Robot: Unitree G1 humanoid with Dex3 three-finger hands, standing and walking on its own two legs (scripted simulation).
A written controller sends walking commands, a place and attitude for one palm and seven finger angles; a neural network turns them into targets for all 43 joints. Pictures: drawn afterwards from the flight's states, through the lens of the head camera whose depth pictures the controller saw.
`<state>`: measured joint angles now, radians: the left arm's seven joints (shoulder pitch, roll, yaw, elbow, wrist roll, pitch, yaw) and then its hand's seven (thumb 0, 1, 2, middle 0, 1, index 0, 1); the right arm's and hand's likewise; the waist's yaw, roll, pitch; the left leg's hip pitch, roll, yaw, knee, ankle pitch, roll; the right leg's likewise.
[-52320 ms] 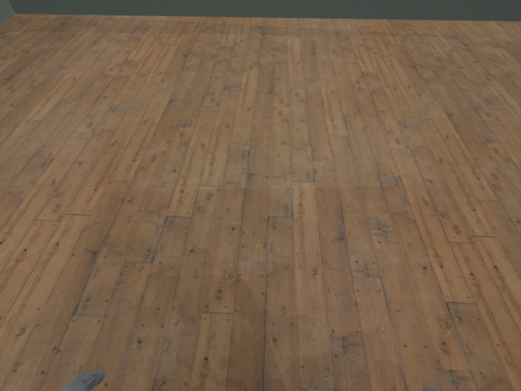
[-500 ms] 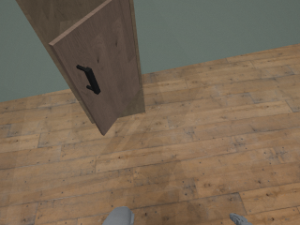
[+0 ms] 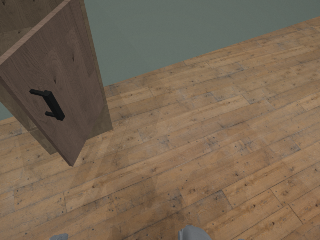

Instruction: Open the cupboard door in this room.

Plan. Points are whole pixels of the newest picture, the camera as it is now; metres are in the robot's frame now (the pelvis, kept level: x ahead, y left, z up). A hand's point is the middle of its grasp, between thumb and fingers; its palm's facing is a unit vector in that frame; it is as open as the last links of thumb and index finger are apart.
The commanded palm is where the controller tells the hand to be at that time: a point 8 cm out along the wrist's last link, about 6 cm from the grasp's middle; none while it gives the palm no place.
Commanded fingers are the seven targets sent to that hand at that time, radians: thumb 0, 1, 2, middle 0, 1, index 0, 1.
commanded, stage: walk to a spot facing it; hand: left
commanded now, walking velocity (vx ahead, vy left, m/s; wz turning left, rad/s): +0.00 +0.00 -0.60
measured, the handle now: (48, 105) +0.45 +0.39 -0.02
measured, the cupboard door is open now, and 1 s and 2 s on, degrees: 47 47 47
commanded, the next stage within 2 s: turn to face it in 1.78 s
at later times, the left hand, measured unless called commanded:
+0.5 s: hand (116, 214) +0.19 +0.14 -0.18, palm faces -0.30 -0.94 -0.19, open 7.4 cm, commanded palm none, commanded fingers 0.00 0.90 0.90 -0.20 -0.30 -0.20 -0.30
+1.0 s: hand (192, 152) +0.42 -0.09 -0.17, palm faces -0.60 -0.77 -0.21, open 7.4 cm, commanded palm none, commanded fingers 0.00 0.90 0.90 -0.20 -0.30 -0.20 -0.30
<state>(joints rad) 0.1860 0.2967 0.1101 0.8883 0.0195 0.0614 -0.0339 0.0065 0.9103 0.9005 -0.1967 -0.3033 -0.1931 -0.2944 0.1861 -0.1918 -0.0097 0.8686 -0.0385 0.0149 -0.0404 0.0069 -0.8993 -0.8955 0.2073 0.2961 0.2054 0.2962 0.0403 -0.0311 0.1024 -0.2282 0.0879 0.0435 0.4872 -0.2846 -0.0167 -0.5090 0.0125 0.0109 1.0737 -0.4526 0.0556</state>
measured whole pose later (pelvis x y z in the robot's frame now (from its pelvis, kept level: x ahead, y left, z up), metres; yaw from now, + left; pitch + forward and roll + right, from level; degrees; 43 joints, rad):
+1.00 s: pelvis +0.20 -0.16 -0.02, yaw -36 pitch +0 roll +1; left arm 0.09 0.22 0.06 0.91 0.00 -0.03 -0.04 0.00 0.91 0.90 -0.20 -0.30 -0.19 -0.29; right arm 0.38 -0.19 -0.03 1.04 -0.02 0.00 -0.01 0.01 -0.90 -0.90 0.21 0.30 0.20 0.30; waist -0.05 0.00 0.13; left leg -0.34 0.15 0.08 1.26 -0.44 -0.06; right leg -0.39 0.03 -0.14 0.68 -0.29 -0.11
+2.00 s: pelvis +0.52 -0.52 -0.01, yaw -51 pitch +0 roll +1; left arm 0.12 0.20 0.05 0.98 0.01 -0.06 -0.01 0.00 0.91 0.90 -0.20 -0.30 -0.19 -0.29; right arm 0.37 -0.18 -0.03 1.11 -0.01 -0.01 -0.01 0.01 -0.91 -0.90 0.20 0.30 0.20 0.30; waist -0.05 0.00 0.08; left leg -0.38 0.10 0.08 1.14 -0.47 -0.04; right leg -0.30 -0.04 -0.14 0.57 -0.28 -0.05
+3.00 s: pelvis +0.57 -0.68 +0.00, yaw -17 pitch +0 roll +3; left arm 0.28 0.20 0.03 0.91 0.02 0.01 0.01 0.01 0.90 0.90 -0.20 -0.30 -0.20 -0.30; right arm 0.10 -0.26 -0.07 0.92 -0.01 0.07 0.03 0.01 -0.91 -0.90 0.20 0.30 0.20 0.30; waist 0.02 -0.05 0.11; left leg -0.40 0.02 0.09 0.77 -0.43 -0.06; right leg -0.18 -0.14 -0.21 0.55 -0.36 0.00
